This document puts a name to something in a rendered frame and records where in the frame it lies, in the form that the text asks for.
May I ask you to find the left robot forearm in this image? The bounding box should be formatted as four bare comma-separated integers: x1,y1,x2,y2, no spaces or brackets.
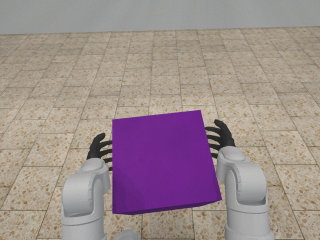
61,158,111,240

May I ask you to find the carton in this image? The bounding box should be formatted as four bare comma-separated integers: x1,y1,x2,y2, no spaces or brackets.
112,110,222,215

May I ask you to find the right robot forearm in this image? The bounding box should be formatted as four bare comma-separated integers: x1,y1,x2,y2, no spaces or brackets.
215,146,275,240

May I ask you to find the right robot hand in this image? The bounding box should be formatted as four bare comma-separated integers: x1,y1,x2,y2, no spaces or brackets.
205,119,236,159

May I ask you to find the left robot hand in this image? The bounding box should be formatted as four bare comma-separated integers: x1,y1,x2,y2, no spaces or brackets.
86,133,113,171

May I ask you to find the left robot shin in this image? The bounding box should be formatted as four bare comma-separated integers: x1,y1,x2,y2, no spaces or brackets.
123,228,134,232

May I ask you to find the left robot thigh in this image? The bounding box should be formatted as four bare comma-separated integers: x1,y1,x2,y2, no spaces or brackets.
112,230,141,240

